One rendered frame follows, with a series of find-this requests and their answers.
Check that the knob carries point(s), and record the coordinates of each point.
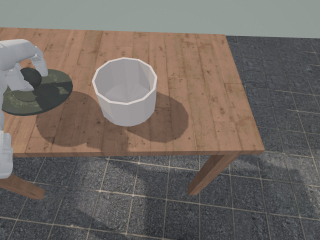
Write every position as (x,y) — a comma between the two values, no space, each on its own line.
(32,76)

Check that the pot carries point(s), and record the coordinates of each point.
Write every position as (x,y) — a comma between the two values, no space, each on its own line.
(126,90)

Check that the left robot forearm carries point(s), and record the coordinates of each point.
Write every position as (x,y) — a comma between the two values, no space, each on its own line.
(7,62)

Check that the left robot hand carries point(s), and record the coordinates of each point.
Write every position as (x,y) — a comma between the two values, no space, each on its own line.
(23,49)

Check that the lid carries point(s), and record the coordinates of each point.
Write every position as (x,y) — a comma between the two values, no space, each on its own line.
(53,90)

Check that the table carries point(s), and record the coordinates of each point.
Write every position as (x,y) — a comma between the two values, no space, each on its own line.
(201,106)

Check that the robot left upper arm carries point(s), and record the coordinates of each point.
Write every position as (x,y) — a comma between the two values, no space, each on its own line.
(6,155)

